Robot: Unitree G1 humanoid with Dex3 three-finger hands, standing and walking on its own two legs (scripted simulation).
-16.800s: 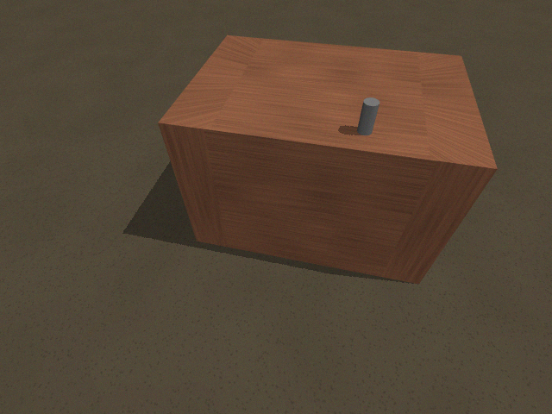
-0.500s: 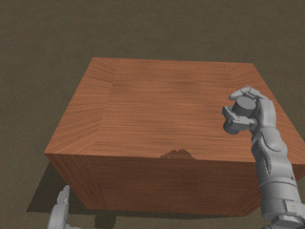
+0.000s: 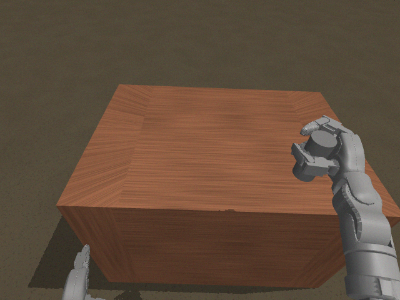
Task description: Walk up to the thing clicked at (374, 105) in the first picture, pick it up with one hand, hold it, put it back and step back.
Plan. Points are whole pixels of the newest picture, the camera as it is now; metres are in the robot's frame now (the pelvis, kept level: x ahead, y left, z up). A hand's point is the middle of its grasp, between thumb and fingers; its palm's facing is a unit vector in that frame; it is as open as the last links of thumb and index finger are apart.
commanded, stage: lift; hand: right
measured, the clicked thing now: (312, 157) +0.35 -0.19 +0.15
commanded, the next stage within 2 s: hold in 0.02 s
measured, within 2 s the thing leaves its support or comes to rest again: neither
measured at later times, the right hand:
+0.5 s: hand (315, 145) +0.34 -0.18 +0.19, palm faces +0.11 +0.99 -0.02, open 6.3 cm
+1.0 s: hand (314, 153) +0.34 -0.18 +0.17, palm faces +0.13 +0.99 -0.02, open 6.3 cm
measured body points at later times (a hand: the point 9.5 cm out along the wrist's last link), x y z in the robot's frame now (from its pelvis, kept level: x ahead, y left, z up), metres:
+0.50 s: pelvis +0.00 +0.00 +0.00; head -0.03 +0.02 +0.45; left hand +0.17 +0.26 -0.07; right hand +0.33 -0.23 +0.19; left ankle +0.03 +0.13 -0.73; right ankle +0.02 -0.14 -0.73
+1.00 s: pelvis +0.01 +0.00 +0.01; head -0.02 +0.02 +0.45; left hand +0.18 +0.26 -0.07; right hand +0.32 -0.23 +0.18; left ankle +0.03 +0.13 -0.73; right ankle +0.02 -0.14 -0.73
